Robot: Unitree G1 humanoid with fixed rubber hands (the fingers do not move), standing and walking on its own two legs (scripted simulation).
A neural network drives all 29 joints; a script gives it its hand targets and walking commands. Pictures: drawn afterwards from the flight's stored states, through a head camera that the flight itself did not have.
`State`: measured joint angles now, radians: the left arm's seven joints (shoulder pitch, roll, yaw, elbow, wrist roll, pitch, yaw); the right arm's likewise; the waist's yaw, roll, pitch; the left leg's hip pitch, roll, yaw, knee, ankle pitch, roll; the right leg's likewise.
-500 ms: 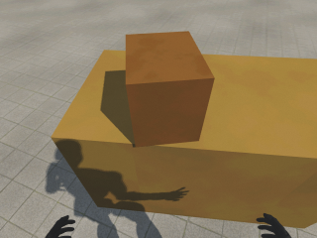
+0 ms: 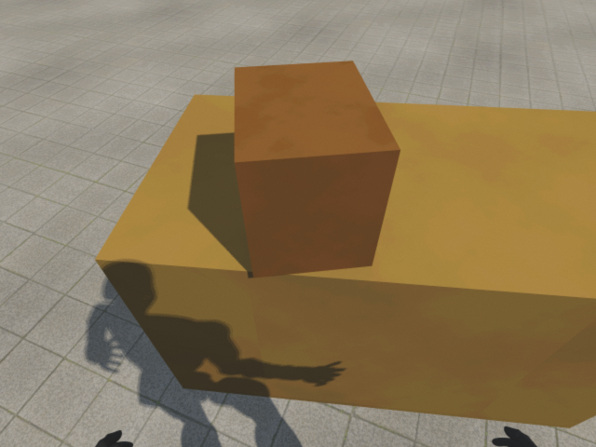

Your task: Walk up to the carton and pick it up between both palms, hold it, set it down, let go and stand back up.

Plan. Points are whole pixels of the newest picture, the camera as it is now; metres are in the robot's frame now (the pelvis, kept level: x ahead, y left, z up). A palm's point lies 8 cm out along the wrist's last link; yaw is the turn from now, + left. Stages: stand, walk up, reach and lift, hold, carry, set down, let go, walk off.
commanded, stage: stand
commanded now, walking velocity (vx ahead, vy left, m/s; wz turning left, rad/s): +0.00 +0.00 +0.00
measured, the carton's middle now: (303, 167) +0.58 +0.00 +0.06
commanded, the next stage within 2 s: walk up in 0.88 s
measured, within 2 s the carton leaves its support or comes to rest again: neither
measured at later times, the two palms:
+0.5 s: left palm out of the picture +0.09 +0.30 -0.10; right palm out of the picture +0.09 -0.30 -0.10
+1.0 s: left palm out of the picture +0.09 +0.30 -0.10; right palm out of the picture +0.08 -0.31 -0.10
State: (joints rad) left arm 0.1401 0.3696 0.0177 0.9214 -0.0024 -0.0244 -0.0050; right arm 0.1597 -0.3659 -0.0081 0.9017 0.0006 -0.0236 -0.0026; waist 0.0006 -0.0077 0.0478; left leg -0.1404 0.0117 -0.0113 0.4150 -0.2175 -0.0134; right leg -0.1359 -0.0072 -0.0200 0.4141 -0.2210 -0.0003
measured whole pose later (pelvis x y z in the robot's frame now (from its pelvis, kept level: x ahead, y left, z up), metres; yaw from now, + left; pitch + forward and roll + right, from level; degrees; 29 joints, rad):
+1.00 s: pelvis +0.01 +0.00 +0.00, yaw +0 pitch -3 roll +0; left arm 0.14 0.37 0.03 1.04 -0.01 -0.03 0.01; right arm 0.15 -0.37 -0.01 1.03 0.00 -0.03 -0.02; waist 0.00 0.00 0.04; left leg -0.10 0.02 -0.01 0.34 -0.18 -0.02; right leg -0.10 0.00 -0.02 0.33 -0.19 0.00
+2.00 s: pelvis +0.14 +0.11 -0.02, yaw -8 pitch -4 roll -2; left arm 0.27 0.45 0.07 0.62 0.04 0.08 -0.02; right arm 0.31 -0.46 -0.01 0.52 -0.01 0.01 -0.05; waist -0.01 -0.06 0.16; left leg -0.28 0.13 0.14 0.72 -0.37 0.00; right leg -0.37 0.00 0.03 0.83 -0.41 0.01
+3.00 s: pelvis +0.10 +0.07 +0.00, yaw -6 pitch -3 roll +0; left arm 0.10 0.42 0.02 0.90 -0.01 0.00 -0.03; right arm 0.22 -0.44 -0.01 0.89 0.01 -0.04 0.00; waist -0.02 0.02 0.03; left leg -0.17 0.05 0.03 0.42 -0.20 -0.03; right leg -0.18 -0.01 0.02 0.43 -0.21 0.01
